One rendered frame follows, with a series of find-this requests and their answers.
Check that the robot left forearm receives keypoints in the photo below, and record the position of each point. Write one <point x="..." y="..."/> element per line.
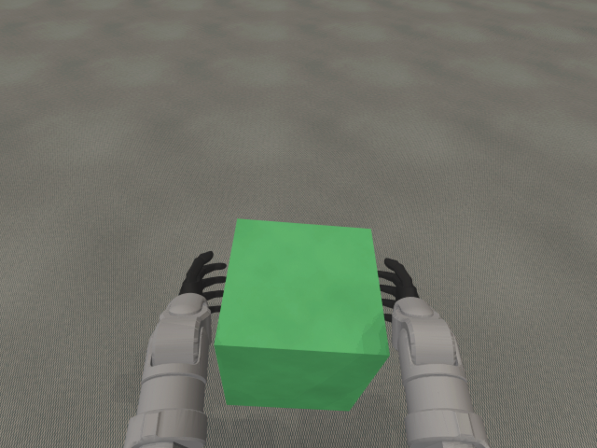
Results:
<point x="170" y="409"/>

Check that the left robot hand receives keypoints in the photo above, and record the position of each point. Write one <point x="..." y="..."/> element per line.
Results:
<point x="195" y="284"/>

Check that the robot right forearm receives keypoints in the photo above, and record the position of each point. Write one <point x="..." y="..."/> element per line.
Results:
<point x="440" y="410"/>

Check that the right robot hand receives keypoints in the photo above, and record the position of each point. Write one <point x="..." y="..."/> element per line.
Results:
<point x="404" y="287"/>

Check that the carton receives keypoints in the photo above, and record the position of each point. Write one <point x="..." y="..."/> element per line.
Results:
<point x="301" y="323"/>

